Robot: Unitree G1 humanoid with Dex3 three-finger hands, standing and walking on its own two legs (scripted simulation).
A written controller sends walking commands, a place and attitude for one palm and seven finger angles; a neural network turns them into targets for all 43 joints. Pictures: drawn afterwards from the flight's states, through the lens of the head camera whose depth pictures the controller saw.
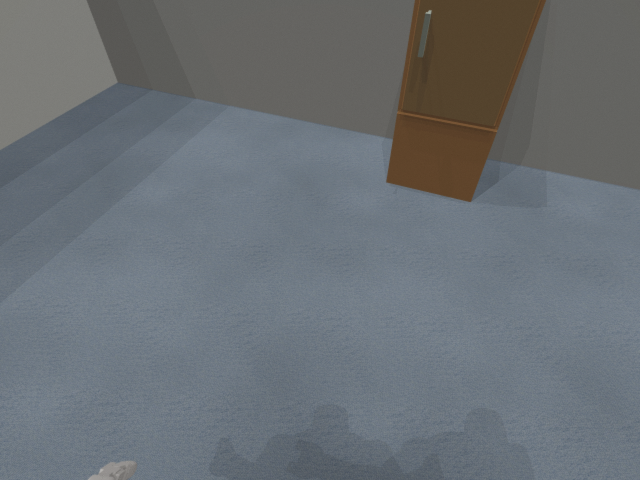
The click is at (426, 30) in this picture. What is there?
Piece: cupboard door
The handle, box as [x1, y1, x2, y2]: [418, 10, 431, 56]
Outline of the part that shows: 431,10 425,13 418,56 422,56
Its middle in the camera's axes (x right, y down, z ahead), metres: +0.39 -0.76 +1.43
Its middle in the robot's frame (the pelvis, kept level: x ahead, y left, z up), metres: +1.60 -0.31 -0.02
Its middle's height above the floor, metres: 0.75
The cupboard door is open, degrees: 0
